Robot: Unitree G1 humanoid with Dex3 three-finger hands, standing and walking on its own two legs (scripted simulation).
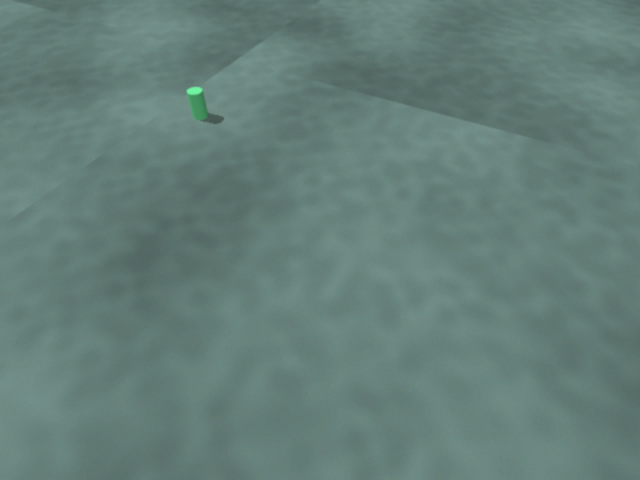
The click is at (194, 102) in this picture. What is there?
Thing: squat round
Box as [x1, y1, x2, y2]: [187, 87, 207, 119]
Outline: 191,87 187,90 187,94 193,117 196,119 203,119 207,116 207,112 202,90 199,87
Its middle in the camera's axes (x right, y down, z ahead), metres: -0.67 -0.76 +2.18
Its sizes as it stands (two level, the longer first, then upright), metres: 0.084 0.084 0.153
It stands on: the floor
